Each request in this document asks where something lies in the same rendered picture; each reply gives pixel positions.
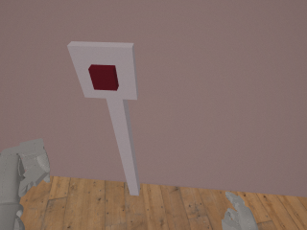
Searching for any robot left forearm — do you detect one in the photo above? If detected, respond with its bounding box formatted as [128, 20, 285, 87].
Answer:
[0, 202, 25, 230]

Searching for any panel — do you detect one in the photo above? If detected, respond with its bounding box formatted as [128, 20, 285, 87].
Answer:
[67, 41, 140, 196]

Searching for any right robot hand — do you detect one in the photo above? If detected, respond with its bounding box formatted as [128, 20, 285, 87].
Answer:
[222, 191, 259, 230]

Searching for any button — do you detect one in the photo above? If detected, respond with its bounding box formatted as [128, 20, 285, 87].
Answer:
[88, 64, 119, 91]

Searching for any left robot hand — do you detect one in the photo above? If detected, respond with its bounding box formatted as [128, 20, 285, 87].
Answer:
[0, 138, 50, 204]

